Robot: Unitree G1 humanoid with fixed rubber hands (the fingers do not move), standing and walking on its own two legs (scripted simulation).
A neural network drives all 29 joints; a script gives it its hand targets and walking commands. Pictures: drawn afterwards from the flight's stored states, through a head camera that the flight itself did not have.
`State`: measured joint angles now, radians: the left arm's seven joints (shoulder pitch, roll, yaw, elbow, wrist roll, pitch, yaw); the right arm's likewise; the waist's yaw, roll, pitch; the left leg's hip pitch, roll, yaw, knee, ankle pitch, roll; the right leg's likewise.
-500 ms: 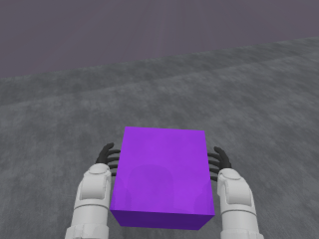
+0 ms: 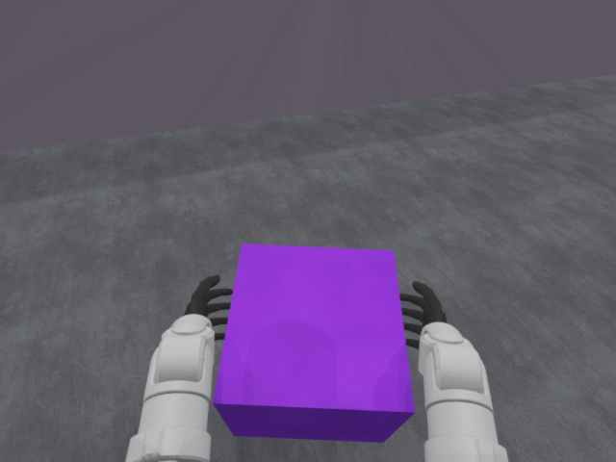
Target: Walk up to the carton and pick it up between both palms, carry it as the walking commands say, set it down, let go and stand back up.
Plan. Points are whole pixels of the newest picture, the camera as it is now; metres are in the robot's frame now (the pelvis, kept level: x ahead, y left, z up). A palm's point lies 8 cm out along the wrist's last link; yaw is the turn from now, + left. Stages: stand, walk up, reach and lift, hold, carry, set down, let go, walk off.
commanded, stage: hold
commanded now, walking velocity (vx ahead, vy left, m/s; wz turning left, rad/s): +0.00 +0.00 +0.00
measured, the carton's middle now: (313, 344) +0.31 +0.00 -0.03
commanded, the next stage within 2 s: carry in 0.20 s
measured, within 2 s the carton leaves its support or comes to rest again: neither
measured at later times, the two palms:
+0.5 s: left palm (271, 281) +0.35 +0.07 +0.07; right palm (485, 317) +0.31 -0.24 +0.05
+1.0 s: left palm (416, 178) +0.66 -0.21 +0.05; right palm (577, 242) +0.46 -0.44 +0.07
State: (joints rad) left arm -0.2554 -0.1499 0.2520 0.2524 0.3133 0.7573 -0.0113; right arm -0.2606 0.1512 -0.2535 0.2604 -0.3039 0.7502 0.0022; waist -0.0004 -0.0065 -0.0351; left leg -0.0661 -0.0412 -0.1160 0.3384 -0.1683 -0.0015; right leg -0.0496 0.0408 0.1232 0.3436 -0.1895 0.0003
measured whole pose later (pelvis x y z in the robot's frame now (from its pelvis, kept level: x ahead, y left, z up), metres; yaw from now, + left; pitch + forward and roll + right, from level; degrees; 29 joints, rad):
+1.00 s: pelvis +0.34 -0.14 -0.01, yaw -39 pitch +7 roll -3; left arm -0.27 -0.15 0.14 -0.27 0.12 1.20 0.21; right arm -0.24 0.15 -0.14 -0.28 -0.09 1.19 -0.24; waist -0.04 -0.01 -0.06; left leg 0.00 0.17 0.38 0.32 -0.40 -0.09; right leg -0.70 -0.06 -0.13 0.85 -0.16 -0.07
